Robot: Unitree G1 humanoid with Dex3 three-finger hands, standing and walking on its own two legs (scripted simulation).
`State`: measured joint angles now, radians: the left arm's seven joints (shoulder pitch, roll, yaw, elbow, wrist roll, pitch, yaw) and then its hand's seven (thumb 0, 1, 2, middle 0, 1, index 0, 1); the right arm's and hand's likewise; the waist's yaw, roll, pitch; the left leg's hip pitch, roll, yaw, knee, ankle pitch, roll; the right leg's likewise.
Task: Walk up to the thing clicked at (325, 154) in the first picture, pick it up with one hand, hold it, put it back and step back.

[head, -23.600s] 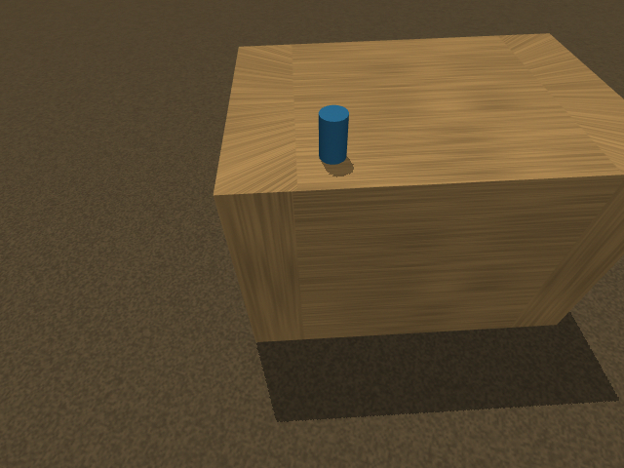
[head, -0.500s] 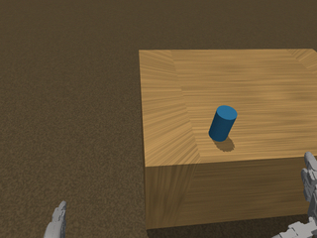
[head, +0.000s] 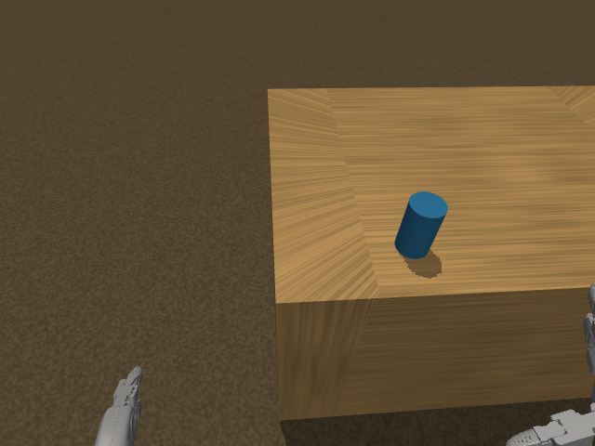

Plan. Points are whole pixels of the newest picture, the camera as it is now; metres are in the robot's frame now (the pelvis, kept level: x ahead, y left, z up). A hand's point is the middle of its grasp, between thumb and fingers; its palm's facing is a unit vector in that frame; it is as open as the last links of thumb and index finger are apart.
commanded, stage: home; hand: right
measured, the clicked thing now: (419, 226) +0.48 -0.21 -0.01
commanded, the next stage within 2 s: none
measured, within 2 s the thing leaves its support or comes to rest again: neither
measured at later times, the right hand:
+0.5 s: hand (430, 412) +0.19 -0.18 -0.09, palm faces +0.06 +0.98 -0.21, open 17.4 cm
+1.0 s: hand out of the picture +0.15 -0.24 -0.13, palm faces -0.06 +0.93 -0.36, open 17.6 cm
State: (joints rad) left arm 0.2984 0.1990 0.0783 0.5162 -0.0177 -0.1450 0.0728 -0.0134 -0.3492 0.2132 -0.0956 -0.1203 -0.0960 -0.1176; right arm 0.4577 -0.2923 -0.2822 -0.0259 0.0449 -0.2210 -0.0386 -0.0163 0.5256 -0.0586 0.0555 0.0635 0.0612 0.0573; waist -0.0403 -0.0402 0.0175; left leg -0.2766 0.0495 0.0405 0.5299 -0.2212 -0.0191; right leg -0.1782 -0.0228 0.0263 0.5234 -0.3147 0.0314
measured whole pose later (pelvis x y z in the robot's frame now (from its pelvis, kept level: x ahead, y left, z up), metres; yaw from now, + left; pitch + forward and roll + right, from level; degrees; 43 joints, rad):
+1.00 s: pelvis +0.03 -0.01 +0.00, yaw +1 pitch +0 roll +0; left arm 0.20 0.32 0.01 0.84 0.04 -0.01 0.01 0.01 0.90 0.90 -0.21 -0.30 -0.20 -0.30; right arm 0.20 -0.31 0.01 0.82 -0.03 -0.04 -0.02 -0.01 0.57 -0.03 0.05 0.05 0.06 0.05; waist 0.01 -0.02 0.00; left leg -0.27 0.05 0.03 0.54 -0.26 -0.03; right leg -0.16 -0.02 0.01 0.51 -0.35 0.02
